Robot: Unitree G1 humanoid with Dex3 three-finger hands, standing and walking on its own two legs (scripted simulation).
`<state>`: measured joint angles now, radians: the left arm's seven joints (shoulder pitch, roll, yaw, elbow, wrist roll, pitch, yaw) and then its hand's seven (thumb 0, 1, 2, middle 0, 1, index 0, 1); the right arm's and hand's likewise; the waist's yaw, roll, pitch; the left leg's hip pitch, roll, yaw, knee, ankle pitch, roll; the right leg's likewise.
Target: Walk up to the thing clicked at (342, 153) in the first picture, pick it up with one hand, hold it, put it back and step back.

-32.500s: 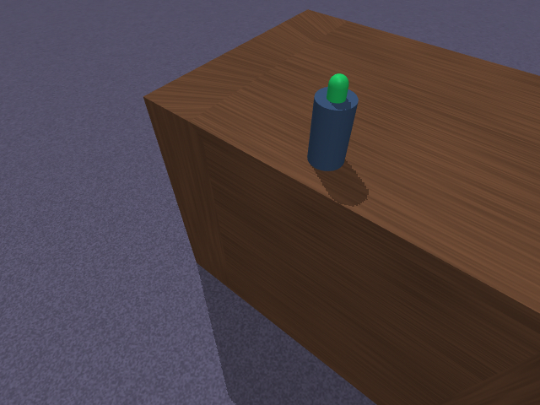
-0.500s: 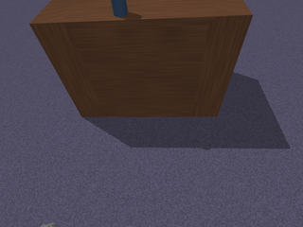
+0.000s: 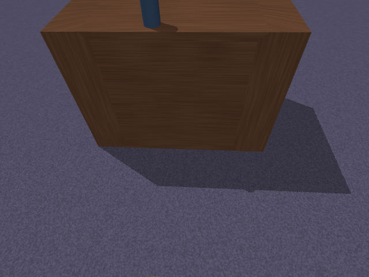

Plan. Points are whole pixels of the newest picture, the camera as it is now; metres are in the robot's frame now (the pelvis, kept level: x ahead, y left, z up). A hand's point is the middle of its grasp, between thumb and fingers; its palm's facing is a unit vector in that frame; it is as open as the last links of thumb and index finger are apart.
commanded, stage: step back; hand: left
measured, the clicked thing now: (149, 1) +1.07 +0.22 +0.12
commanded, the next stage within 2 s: stand in 0.40 s
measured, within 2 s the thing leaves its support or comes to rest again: neither
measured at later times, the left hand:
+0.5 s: hand out of the picture +0.12 +0.28 -0.15, palm faces -0.02 -0.94 -0.35, open 7.4 cm
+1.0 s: hand out of the picture +0.09 +0.27 -0.14, palm faces -0.05 -0.94 -0.34, open 7.4 cm
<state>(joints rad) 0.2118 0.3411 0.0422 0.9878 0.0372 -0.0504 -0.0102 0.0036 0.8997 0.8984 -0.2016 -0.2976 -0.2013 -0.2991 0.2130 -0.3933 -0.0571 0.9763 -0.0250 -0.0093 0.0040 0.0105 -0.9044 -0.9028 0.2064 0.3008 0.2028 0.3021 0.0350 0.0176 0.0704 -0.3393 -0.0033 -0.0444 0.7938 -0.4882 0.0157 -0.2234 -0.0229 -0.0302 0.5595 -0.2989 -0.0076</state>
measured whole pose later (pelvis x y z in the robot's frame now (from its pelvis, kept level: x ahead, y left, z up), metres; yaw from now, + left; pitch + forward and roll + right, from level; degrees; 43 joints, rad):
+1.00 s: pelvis +0.02 +0.02 +0.02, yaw -1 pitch -2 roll +0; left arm 0.11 0.35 0.00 1.15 0.01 -0.02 -0.01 0.00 0.90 0.90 -0.20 -0.30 -0.20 -0.30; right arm 0.11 -0.35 -0.02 1.16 -0.01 -0.01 0.02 0.01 -0.90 -0.90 0.21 0.30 0.20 0.30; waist -0.01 0.00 0.06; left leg -0.16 0.02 0.02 0.33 -0.13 -0.01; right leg -0.09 -0.03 0.00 0.32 -0.19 0.03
